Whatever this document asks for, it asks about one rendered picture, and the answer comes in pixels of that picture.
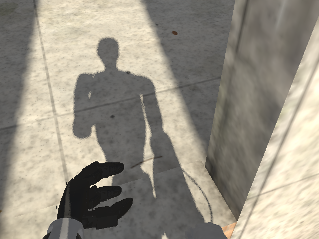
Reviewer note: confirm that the robot left hand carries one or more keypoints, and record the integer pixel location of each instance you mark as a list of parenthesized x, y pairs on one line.
[(78, 198)]

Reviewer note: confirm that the left robot forearm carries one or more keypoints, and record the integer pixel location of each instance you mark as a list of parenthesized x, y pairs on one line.
[(65, 228)]

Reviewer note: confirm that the robot right thigh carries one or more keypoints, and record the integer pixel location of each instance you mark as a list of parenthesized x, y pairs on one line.
[(206, 230)]

